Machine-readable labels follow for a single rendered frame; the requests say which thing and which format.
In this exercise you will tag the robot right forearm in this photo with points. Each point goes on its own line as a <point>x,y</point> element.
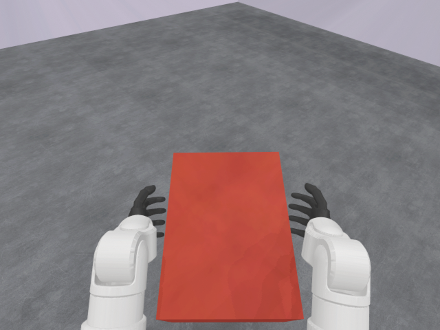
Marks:
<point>341,277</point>

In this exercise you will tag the robot left forearm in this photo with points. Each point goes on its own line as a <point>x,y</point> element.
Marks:
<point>119,274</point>

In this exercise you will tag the robot right hand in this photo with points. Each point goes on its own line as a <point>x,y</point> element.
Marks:
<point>317,202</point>

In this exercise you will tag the robot left hand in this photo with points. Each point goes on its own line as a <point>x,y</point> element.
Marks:
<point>141,202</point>

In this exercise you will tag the carton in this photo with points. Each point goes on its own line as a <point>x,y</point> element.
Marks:
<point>228,254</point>

